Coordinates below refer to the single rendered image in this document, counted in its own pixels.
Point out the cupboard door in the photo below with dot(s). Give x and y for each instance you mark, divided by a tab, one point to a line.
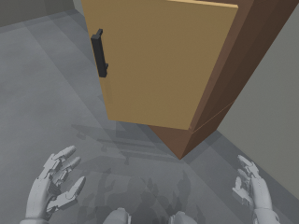
160	56

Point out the robot thigh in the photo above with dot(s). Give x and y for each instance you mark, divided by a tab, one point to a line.
181	219
118	217

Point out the robot right forearm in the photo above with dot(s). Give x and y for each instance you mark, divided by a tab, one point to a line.
264	216

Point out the right robot thigh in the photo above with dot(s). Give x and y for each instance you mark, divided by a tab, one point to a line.
181	219

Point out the left robot hand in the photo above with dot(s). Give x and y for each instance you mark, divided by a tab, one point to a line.
48	185

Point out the right robot hand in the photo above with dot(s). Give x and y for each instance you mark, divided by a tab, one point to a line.
256	187

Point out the handle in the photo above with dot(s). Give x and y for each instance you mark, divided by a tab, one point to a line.
99	53

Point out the left robot thigh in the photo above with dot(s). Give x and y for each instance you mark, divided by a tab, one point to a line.
118	217

